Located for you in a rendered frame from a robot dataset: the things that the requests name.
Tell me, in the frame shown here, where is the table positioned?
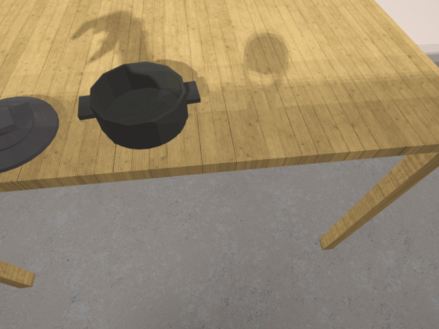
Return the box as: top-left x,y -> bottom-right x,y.
0,0 -> 439,288

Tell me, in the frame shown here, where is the knob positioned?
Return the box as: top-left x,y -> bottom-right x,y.
0,106 -> 19,136

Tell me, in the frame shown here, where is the pot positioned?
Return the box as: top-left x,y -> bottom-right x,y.
78,62 -> 201,149

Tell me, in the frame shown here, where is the lid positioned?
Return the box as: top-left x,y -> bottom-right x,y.
0,97 -> 59,173

